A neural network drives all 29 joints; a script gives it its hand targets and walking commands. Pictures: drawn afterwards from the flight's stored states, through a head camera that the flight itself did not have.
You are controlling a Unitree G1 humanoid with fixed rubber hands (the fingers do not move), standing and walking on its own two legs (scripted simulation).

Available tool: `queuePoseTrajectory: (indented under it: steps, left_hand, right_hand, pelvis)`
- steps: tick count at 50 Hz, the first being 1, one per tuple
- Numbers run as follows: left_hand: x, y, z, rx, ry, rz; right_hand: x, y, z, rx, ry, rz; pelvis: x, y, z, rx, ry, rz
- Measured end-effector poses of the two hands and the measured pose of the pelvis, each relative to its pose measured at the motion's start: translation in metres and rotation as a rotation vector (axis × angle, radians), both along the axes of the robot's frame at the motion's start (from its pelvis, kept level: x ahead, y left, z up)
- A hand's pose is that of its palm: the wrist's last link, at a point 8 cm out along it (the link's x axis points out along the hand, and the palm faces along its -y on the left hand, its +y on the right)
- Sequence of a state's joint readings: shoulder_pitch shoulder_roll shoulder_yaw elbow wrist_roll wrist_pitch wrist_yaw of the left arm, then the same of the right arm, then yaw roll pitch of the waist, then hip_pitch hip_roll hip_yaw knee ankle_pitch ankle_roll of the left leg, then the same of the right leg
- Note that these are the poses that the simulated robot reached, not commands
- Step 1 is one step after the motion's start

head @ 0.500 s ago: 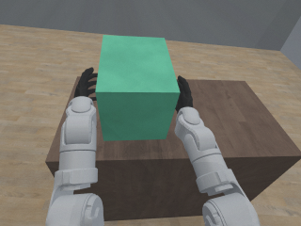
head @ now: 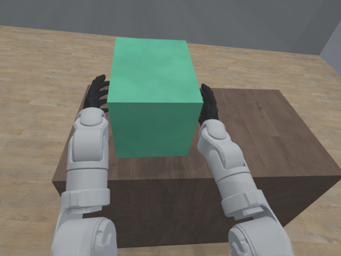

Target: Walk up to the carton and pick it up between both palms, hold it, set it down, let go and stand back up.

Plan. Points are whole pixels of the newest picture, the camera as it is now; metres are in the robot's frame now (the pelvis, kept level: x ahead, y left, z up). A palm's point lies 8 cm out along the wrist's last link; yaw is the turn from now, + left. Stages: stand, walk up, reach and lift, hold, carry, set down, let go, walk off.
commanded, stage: hold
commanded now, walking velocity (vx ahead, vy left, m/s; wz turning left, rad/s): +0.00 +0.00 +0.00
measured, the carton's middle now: (152, 97) +0.41 +0.01 +0.19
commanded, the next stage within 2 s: none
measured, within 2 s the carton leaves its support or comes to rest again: neither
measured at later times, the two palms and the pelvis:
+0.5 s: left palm (92, 113) +0.38 +0.14 +0.17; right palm (205, 120) +0.36 -0.11 +0.16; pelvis +0.00 +0.00 +0.00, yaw +0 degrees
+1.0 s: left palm (93, 112) +0.38 +0.14 +0.18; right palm (207, 120) +0.36 -0.11 +0.16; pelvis +0.00 +0.00 +0.00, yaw +0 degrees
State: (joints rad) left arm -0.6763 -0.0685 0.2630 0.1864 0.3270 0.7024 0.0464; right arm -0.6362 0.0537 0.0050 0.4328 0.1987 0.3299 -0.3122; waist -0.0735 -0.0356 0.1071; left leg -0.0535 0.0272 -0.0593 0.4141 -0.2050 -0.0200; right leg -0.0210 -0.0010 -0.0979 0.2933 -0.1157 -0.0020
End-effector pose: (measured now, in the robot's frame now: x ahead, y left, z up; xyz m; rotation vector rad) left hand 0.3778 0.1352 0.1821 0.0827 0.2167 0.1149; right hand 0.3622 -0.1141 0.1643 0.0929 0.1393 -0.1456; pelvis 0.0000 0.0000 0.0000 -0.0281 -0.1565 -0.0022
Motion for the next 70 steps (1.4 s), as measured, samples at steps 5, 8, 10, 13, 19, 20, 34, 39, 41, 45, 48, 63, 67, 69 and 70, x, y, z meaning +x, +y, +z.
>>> queuePoseTrajectory:
  steps: [5,8,10,13,19,20,34,39,41,45,48,63,67,69,70]
  left_hand:
    - [-0.0005,-0.0006,-0.006,-0.007,0.02,-0.002]
    - [-0.0008,0.0,-0.0073,-0.006,0.019,-0.002]
    - [-0.0005,0.0008,-0.0069,-0.007,0.016,0.0]
    - [-0.0003,0.0022,-0.0043,-0.005,0.005,0.003]
    - [-0.0004,0.0036,-0.0043,-0.006,0.007,0.007]
    - [-0.0002,0.0037,-0.005,-0.007,0.011,0.007]
    - [0.0001,0.0012,-0.0019,-0.003,-0.003,-0.002]
    - [0.0021,0.0003,-0.0037,0.004,0.017,0.0]
    - [0.0021,0.0004,-0.0047,0.004,0.018,0.0]
    - [0.0003,0.0007,-0.0055,0.001,0.009,0.0]
    - [-0.0008,0.0009,-0.0054,-0.004,0.003,0.002]
    - [-0.0008,0.0021,-0.0045,-0.002,0.007,0.002]
    - [-0.0006,0.0013,-0.0039,-0.001,0.009,0.002]
    - [-0.0009,0.0011,-0.0038,-0.002,0.011,0.002]
    - [-0.0009,0.0009,-0.0038,-0.002,0.011,0.002]
  right_hand:
    - [-0.0015,-0.0005,-0.0058,-0.001,0.02,-0.002]
    - [-0.0017,0.0002,-0.0076,0.0,0.018,-0.002]
    - [-0.0009,0.0009,-0.0076,0.003,0.015,0.0]
    - [0.0002,0.0022,-0.0054,0.003,0.003,0.004]
    - [0.0014,0.0035,-0.0029,-0.005,0.005,0.007]
    - [0.0016,0.0036,-0.0033,-0.005,0.009,0.006]
    - [-0.0003,0.0015,-0.0031,0.006,-0.007,-0.004]
    - [0.0016,0.0007,-0.0058,0.005,0.013,-0.002]
    - [0.0017,0.0007,-0.0069,0.004,0.015,0.0]
    - [0.0007,0.0007,-0.0066,0.002,0.004,0.003]
    - [0.0,0.0009,-0.0054,0.001,-0.002,0.003]
    - [0.0005,0.0021,-0.0032,0.001,0.001,0.003]
    - [0.0002,0.0013,-0.0034,0.003,0.003,0.001]
    - [-0.0002,0.0012,-0.0038,0.004,0.004,0.001]
    - [-0.0002,0.0011,-0.004,0.004,0.004,0.001]
  pelvis:
    - [0.0009,0.0005,0.0002,0.002,-0.002,-0.005]
    - [0.001,0.0008,-0.0001,0.002,0.001,-0.006]
    - [0.0009,0.0007,-0.0003,0.001,0.005,-0.007]
    - [0.0008,0.0006,-0.0003,0.0,0.008,-0.005]
    - [0.0014,0.0004,-0.0002,0.0,0.001,-0.002]
    - [0.0016,0.0004,-0.0001,0.0,0.001,-0.002]
    - [0.0029,0.0024,-0.0006,-0.001,0.003,-0.003]
    - [0.0026,0.0024,-0.0001,0.002,0.002,-0.007]
    - [0.0025,0.0022,0.0,0.002,0.002,-0.007]
    - [0.0023,0.0019,-0.0001,-0.001,0.003,-0.006]
    - [0.0022,0.0016,-0.0002,-0.001,0.004,-0.005]
    - [0.0015,0.0009,-0.0002,0.0,0.007,-0.001]
    - [0.0014,0.0011,-0.0001,0.001,0.004,-0.003]
    - [0.0013,0.0011,-0.0001,0.001,0.002,-0.004]
    - [0.0012,0.0011,-0.0001,0.001,0.001,-0.004]
